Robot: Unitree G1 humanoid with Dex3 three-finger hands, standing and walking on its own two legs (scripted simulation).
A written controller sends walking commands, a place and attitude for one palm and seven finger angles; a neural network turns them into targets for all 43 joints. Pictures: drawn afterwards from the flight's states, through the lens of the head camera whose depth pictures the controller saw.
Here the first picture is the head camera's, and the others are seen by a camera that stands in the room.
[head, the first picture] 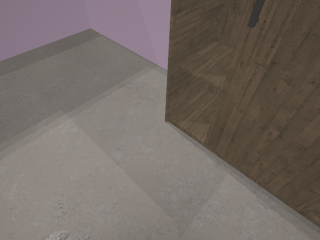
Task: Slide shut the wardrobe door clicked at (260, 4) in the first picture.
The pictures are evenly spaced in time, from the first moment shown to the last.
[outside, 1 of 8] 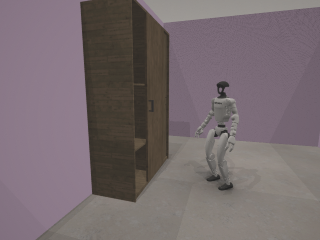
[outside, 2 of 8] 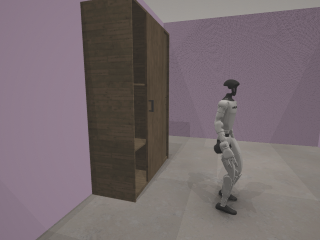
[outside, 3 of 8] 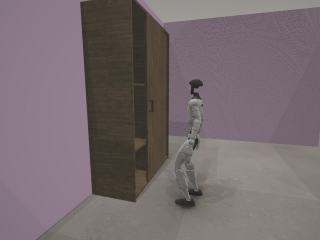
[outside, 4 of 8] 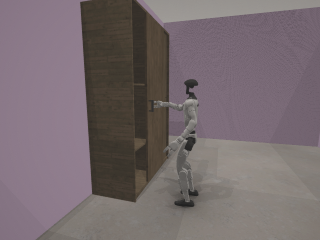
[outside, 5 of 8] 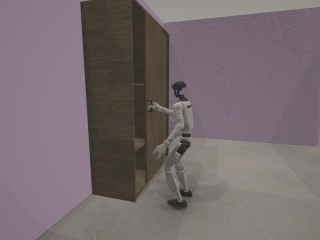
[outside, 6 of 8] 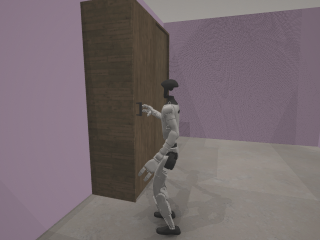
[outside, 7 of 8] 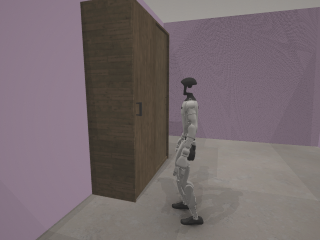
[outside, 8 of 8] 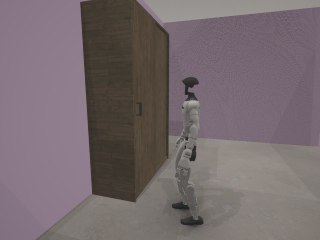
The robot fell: no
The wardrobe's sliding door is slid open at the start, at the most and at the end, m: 0.36 0.36 0.00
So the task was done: yes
